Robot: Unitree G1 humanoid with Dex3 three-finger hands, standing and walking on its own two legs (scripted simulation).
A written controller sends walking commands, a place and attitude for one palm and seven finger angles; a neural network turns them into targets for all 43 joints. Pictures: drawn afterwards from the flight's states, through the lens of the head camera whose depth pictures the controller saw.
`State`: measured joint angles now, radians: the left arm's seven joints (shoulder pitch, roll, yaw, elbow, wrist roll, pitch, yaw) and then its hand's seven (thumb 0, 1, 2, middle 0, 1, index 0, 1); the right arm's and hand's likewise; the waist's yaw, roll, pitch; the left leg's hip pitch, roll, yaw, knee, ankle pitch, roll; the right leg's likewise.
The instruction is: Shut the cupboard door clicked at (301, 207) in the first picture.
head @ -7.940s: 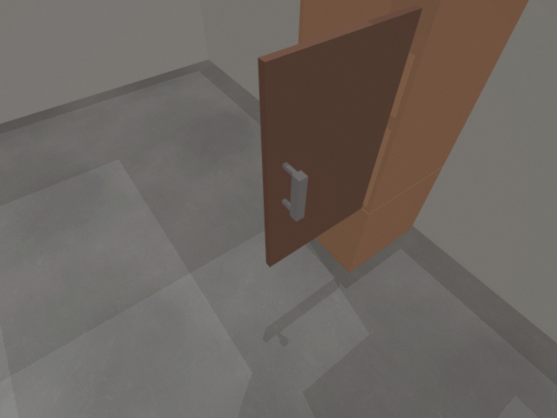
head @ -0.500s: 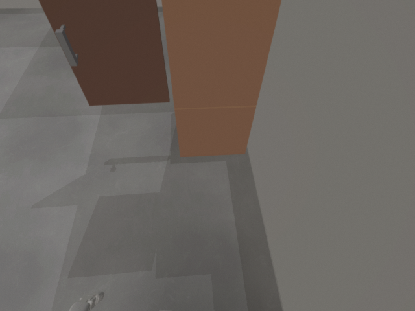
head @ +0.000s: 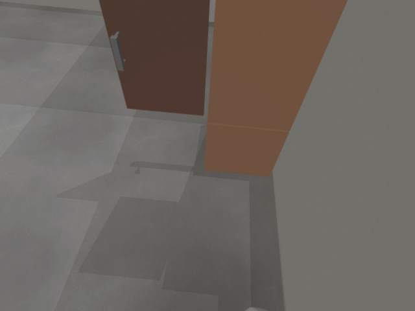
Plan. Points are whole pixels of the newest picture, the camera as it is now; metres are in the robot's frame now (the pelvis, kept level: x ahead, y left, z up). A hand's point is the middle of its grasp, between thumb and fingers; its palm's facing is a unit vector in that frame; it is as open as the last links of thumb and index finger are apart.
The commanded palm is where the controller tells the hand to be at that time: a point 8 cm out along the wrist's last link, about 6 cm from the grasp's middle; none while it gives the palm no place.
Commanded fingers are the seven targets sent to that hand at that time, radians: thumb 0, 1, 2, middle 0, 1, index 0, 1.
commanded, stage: take the last steps up to it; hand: left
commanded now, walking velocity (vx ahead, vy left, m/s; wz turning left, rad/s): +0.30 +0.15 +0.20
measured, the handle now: (119, 51) +0.95 +0.40 -0.04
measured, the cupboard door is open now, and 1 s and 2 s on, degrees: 91 91 91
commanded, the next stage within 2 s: come to a stop and stand still in 1.06 s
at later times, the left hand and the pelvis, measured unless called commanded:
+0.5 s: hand out of the picture +0.07 +0.22 -0.19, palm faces +0.21 -0.97 -0.15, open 7.3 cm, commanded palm none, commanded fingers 0.00 0.90 0.90 -0.20 -0.30 -0.20 -0.30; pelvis +0.16 +0.06 -0.01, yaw +6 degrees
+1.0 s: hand (108, 207) +0.37 +0.29 -0.16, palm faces +0.15 -0.97 -0.21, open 7.2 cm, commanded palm none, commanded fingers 0.00 0.90 0.90 -0.20 -0.30 -0.20 -0.30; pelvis +0.34 +0.10 +0.01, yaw +6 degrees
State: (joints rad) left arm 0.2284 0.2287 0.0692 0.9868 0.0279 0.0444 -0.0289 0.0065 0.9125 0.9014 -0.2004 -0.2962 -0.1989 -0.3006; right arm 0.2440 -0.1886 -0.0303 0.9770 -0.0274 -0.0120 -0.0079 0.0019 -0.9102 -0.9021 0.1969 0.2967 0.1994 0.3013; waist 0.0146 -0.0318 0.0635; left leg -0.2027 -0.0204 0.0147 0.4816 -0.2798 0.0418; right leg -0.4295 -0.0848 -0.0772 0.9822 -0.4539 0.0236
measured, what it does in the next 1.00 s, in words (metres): walks ahead: right foot, then left foot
